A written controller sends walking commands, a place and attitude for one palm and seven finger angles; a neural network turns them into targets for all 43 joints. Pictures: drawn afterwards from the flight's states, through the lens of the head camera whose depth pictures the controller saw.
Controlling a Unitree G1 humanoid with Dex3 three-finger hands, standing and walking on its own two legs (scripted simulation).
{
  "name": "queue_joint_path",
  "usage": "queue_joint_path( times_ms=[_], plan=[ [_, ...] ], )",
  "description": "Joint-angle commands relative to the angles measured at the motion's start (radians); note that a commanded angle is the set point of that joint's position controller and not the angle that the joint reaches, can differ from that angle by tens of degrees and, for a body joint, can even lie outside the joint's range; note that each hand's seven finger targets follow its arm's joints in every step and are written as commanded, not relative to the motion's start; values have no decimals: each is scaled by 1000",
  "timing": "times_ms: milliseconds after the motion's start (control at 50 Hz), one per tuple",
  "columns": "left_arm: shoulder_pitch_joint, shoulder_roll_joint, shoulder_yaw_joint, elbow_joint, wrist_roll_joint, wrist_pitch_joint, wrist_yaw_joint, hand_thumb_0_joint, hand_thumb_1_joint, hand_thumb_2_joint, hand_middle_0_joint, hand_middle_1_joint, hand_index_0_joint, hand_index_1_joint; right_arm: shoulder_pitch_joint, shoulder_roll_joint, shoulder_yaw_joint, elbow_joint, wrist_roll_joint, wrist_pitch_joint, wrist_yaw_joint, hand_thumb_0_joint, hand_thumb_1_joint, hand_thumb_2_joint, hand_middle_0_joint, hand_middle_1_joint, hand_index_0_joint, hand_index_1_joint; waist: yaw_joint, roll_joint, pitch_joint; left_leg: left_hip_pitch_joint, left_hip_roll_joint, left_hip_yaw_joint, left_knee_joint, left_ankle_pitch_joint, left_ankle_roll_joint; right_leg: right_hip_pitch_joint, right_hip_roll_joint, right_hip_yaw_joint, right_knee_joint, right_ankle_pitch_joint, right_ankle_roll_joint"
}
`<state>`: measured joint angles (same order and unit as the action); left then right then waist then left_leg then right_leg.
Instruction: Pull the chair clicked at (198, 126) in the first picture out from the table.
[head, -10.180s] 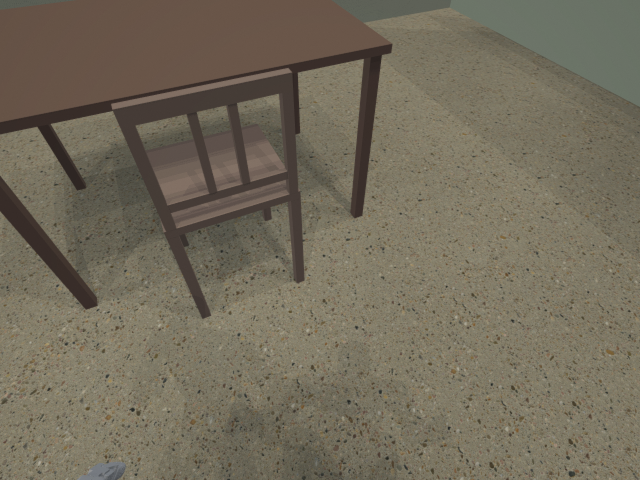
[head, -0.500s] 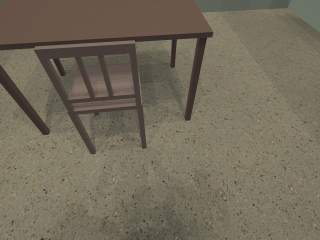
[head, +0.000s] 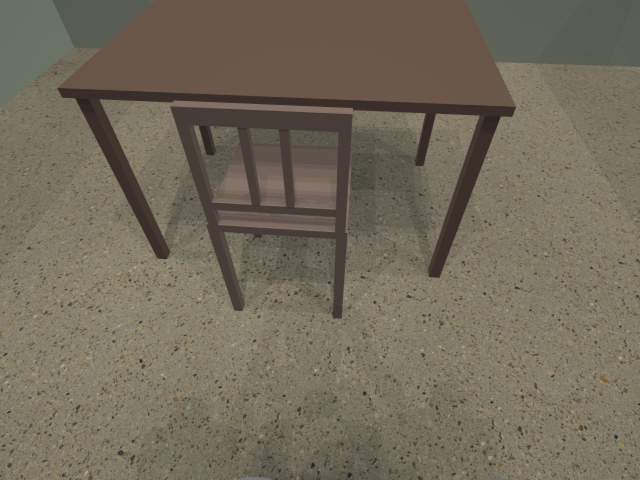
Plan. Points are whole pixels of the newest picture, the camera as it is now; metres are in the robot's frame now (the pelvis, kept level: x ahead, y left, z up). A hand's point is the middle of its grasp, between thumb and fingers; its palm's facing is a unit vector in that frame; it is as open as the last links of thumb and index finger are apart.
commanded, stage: take the last steps up to it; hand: left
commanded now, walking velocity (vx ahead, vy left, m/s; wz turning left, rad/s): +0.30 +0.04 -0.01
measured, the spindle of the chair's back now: (250, 167) +0.79 +0.27 -0.11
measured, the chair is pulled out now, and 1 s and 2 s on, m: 0.00 0.00 0.00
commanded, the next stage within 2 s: come to a stop and stand still in 0.78 s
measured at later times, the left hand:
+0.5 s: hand (207, 397) +0.26 +0.22 -0.17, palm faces -0.03 -0.98 -0.18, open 7.4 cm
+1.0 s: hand (236, 359) +0.33 +0.20 -0.18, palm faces +0.05 -0.98 -0.18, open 7.3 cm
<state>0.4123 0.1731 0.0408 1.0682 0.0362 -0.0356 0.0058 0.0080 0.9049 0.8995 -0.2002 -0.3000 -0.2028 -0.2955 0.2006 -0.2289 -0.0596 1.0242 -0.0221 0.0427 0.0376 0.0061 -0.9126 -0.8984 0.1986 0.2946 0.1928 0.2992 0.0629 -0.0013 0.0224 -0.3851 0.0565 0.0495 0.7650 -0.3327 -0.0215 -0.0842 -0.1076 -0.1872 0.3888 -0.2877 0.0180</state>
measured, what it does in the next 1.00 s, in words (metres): walks ahead: left foot, then right foot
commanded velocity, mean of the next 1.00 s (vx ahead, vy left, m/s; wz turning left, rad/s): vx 0.17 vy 0.00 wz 0.00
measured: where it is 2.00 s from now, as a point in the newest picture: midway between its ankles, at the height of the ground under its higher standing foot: (336, 471)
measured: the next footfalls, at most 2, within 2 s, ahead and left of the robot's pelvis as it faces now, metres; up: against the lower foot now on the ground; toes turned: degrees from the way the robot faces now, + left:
left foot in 0.08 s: +0.09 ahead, +0.14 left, +0.00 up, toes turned +6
right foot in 0.60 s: +0.34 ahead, -0.09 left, +0.00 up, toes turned -10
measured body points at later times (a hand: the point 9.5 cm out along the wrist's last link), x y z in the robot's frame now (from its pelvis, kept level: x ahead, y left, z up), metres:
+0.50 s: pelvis +0.15 +0.05 -0.01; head +0.16 +0.04 +0.44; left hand +0.26 +0.28 -0.15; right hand +0.06 -0.17 -0.16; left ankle +0.05 +0.14 -0.75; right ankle +0.27 -0.09 -0.70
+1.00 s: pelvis +0.33 +0.02 -0.01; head +0.33 +0.02 +0.44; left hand +0.33 +0.25 -0.17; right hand +0.38 -0.22 -0.16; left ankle +0.40 +0.14 -0.74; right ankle +0.30 -0.08 -0.75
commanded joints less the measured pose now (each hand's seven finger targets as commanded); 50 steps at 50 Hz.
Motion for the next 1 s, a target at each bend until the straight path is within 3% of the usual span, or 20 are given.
queue_joint_path(
  times_ms=[0,40,60,80,100,160,240,360,480,540,560,580,600,620,660,740,860,920,960,980],
  plan=[
    [23,175,36,-11,-5,-12,8,0,900,900,-200,-300,-200,-300,-46,-6,11,-87,3,-53,-1,0,-900,-900,200,300,200,300,-34,-166,53,127,-35,90,-205,37,19,-115,-196,160,-133,-1,-111],
    [-8,140,28,-13,-11,-3,6,0,900,900,-200,-300,-200,-300,125,-61,0,-30,4,-70,-19,0,-900,-900,200,300,200,300,-116,-32,14,424,-20,71,-338,39,28,-288,-122,88,54,-48,-65],
    [-9,81,17,-30,-18,1,-1,0,900,900,-200,-300,-200,-300,241,-158,-25,2,-8,-78,-32,0,-900,-900,200,300,200,300,-164,220,-32,555,191,-214,-427,-66,93,-451,-10,-1,334,-150,-17],
    [-58,50,4,-73,-15,-2,-2,0,900,900,-200,-300,-200,-300,348,-226,-38,24,-7,-75,-43,0,-900,-900,200,300,200,300,-192,302,-16,556,345,-435,-548,-78,178,-587,57,20,571,-326,-4],
    [-99,73,8,-86,-10,7,5,0,900,900,-200,-300,-200,-300,318,-223,-36,27,-4,-71,-51,0,-900,-900,200,300,200,300,-182,249,-8,472,379,-468,-581,-213,212,-610,22,109,715,-329,-24],
    [-105,63,17,-48,-7,7,-18,0,900,900,-200,-300,-200,-300,146,-83,2,-15,1,-88,-57,0,-900,-900,200,300,200,300,-98,108,137,247,273,-273,-625,-114,184,-579,-41,150,771,-85,-25],
    [-49,34,19,-33,-6,24,-21,0,900,900,-200,-300,-200,-300,147,-45,4,-4,8,-118,-61,0,-900,-900,200,300,200,300,-50,74,90,261,216,-116,-631,164,193,-541,-35,139,718,41,7],
    [-214,42,23,-104,-13,30,-27,0,900,900,-200,-300,-200,-300,220,-45,6,43,7,-127,-67,0,-900,-900,200,300,200,300,-65,89,133,346,226,-69,-617,357,217,-607,-39,132,535,113,14],
    [-346,32,21,-159,-17,17,-31,0,900,900,-200,-300,-200,-300,277,-61,2,82,-9,-118,-69,0,-900,-900,200,300,200,300,-100,94,155,355,237,-35,-532,488,193,-473,15,83,310,78,-31],
    [-175,59,29,-113,-13,-1,-26,0,900,900,-200,-300,-200,-300,271,-75,2,94,-3,-111,-68,0,-900,-900,200,300,200,300,-18,56,46,350,183,22,-289,774,150,-193,105,14,183,100,-66],
    [-27,104,42,-66,-9,-15,-20,0,900,900,-200,-300,-200,-300,258,-69,2,92,6,-114,-63,0,-900,-900,200,300,200,300,48,28,-42,261,138,55,-90,730,114,30,80,60,134,164,-86],
    [109,206,70,-30,-3,-31,-6,0,900,900,-200,-300,-200,-300,303,-18,6,77,20,-119,-55,0,-900,-900,200,300,200,300,77,-162,-196,30,24,105,220,371,67,302,-170,384,86,293,-175],
    [155,282,76,-21,-24,-29,-3,0,900,900,-200,-300,-200,-300,309,3,11,43,26,-117,-57,0,-900,-900,200,300,200,300,49,-207,-228,-122,-78,49,529,-243,52,330,-375,667,-35,515,-287],
    [65,265,73,-39,-30,-24,0,0,900,900,-200,-300,-200,-300,250,-2,6,41,25,-108,-58,0,-900,-900,200,300,200,300,42,-135,-206,-133,-27,-65,602,-214,67,206,-358,639,-84,329,-294],
    [-115,160,44,-81,-31,-22,5,0,900,900,-200,-300,-200,-300,182,12,4,31,9,-93,-51,0,-900,-900,200,300,200,300,-23,-51,-14,-154,44,-86,570,-43,64,-62,-262,451,-145,159,-228],
    [-181,85,23,-79,-17,-35,11,0,900,900,-200,-300,-200,-300,256,55,14,59,-3,-60,-45,0,-900,-900,200,300,200,300,-107,-103,-2,-43,56,-38,337,17,21,-217,-169,215,-183,281,-181],
    [-121,109,25,-41,-16,-32,4,0,900,900,-200,-300,-200,-300,117,56,19,9,2,-68,-33,0,-900,-900,200,300,200,300,-66,-115,18,-25,30,16,19,66,4,-153,-152,200,-189,251,-188],
    [-121,98,16,-21,-18,-17,15,0,900,900,-200,-300,-200,-300,79,58,33,16,6,-76,-47,0,-900,-900,200,300,200,300,-63,-103,4,87,8,8,-169,128,-9,-113,-124,167,-85,465,-157],
    [-111,81,3,-5,-27,-2,24,0,900,900,-200,-300,-200,-300,106,27,37,39,7,-81,-54,0,-900,-900,200,300,200,300,-75,-56,-36,257,27,-22,-346,414,-7,-137,-62,132,29,424,-88],
    [-74,56,-4,0,-31,6,28,0,900,900,-200,-300,-200,-300,110,-26,31,37,7,-88,-59,0,-900,-900,200,300,200,300,-63,51,-69,331,114,-86,-339,679,23,-168,-21,129,70,291,-48]
  ],
)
